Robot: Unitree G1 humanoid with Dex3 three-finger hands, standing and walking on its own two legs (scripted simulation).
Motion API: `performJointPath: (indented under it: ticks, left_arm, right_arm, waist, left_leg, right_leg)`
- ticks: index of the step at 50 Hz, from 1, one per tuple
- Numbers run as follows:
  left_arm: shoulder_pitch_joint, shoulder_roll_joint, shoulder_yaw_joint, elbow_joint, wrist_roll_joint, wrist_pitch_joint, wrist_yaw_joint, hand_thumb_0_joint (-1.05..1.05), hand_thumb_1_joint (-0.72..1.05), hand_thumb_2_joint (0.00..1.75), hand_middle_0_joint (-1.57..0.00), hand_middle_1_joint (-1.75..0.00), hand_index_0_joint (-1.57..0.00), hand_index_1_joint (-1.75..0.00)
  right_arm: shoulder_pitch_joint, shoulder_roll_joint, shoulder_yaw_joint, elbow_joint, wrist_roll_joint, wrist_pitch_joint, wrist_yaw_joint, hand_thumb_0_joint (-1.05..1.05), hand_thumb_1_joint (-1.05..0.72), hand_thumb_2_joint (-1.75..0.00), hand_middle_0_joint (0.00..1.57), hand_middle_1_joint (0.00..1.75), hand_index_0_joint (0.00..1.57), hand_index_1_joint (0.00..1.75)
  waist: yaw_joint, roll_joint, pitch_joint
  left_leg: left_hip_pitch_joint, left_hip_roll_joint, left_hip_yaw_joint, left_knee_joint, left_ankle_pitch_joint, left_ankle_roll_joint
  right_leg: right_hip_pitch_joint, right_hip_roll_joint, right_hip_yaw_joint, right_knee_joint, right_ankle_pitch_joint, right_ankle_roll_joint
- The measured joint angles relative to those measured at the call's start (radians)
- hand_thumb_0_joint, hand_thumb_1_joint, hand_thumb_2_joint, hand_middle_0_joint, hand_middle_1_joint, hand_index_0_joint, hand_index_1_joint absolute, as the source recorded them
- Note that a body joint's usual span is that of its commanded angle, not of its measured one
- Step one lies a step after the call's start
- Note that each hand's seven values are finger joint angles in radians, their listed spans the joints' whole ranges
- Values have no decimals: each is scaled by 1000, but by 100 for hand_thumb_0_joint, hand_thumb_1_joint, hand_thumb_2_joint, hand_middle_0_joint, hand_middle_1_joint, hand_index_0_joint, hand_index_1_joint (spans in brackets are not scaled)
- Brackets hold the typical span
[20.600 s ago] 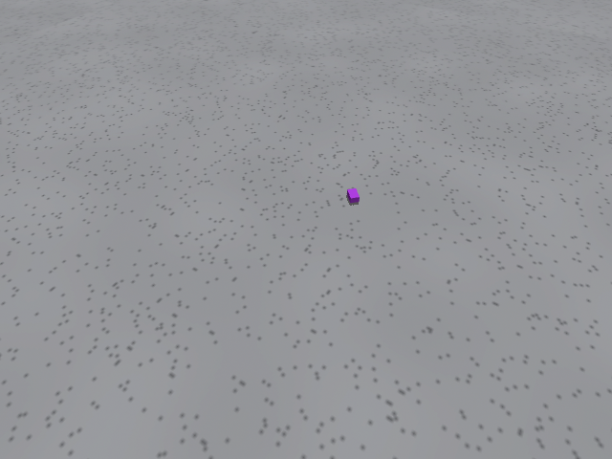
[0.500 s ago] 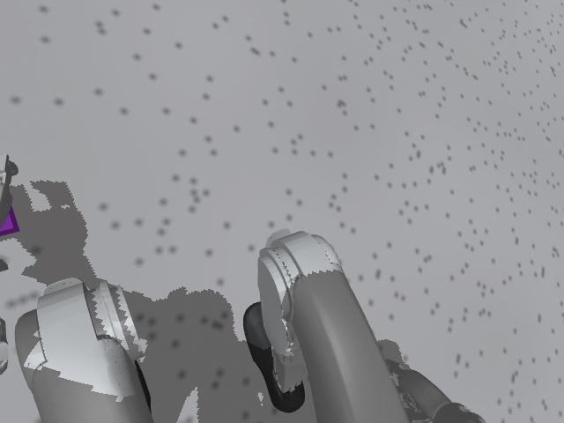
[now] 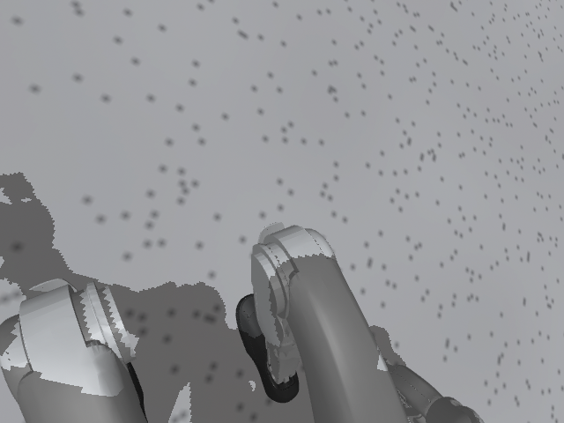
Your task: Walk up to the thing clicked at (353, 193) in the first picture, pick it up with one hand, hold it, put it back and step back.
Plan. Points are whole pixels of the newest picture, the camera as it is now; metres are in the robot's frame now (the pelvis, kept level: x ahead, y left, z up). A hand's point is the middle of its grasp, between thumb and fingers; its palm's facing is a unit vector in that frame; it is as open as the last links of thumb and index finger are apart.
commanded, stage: rest palm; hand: left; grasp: from above
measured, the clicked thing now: out of the picture +0.42 +0.32 -0.28
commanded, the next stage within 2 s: close in 0.48 s
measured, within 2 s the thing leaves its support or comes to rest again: neither
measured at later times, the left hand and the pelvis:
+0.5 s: hand out of the picture +0.40 +0.32 -0.25, palm faces -0.47 -0.15 -0.87, open 14.0 cm; pelvis +0.00 +0.00 +0.00, yaw -1 degrees
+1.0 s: hand out of the picture +0.41 +0.32 -0.25, palm faces -0.43 -0.12 -0.89, open 12.9 cm; pelvis +0.00 +0.00 +0.00, yaw -1 degrees
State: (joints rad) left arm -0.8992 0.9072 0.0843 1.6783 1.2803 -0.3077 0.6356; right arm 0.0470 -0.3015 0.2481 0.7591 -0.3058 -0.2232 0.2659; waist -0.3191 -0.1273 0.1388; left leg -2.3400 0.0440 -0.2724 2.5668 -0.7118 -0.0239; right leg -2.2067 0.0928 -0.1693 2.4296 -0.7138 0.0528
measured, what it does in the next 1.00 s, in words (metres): stands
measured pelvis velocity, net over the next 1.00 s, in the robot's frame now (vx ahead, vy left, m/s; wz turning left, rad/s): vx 0.00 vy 0.00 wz -0.02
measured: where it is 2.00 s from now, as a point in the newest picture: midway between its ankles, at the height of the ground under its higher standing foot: (207, 396)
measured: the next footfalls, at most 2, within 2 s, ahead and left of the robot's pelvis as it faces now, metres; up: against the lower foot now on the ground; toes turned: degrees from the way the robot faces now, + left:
none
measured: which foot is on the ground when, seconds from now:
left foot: down 0.00-1.00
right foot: down 0.00-1.00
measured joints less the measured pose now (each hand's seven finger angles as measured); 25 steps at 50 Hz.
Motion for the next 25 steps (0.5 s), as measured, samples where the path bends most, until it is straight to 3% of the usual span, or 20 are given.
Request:
performJointPath:
  ticks: [9,13,16,19,25]
  left_arm:
    - [31,-40,-35,-16,49,-3,119,0,-47,95,-11,-95,-10,-95]
    - [19,-43,-44,4,27,52,153,0,-47,95,-11,-93,-10,-93]
    - [2,-43,-53,15,0,85,131,0,-47,95,-11,-93,-10,-93]
    - [-13,-28,-14,27,-16,93,93,0,-46,95,-11,-93,-10,-94]
    - [-21,11,-2,31,-35,61,9,0,-46,94,-11,-95,-11,-94]
  right_arm:
    - [-12,-10,11,29,-14,-14,10,0,-90,-90,20,30,20,30]
    - [-26,-17,1,29,-11,-27,18,0,-90,-90,20,30,20,30]
    - [-33,-24,-9,24,1,-38,21,0,-90,-90,20,30,20,30]
    - [-37,-29,-15,9,10,-47,20,0,-90,-90,20,30,20,30]
    - [-29,-23,-5,-12,15,-42,13,0,-90,-90,20,30,20,30]
  waist:
    - [6,-5,-10]
    - [5,-9,-21]
    - [5,-8,-26]
    - [-1,-6,-22]
    - [-12,-13,-1]
  left_leg:
    - [7,4,-14,2,-8,-3]
    - [4,6,-12,-1,-4,-2]
    - [-2,7,-7,-4,0,3]
    - [-5,7,-4,-5,3,8]
    - [0,1,-6,1,3,7]
  right_leg:
    - [6,7,-10,-8,3,0]
    - [2,8,-9,-11,8,1]
    - [-3,8,-6,-14,11,3]
    - [-4,8,-3,-15,12,5]
    - [6,5,-5,-10,7,6]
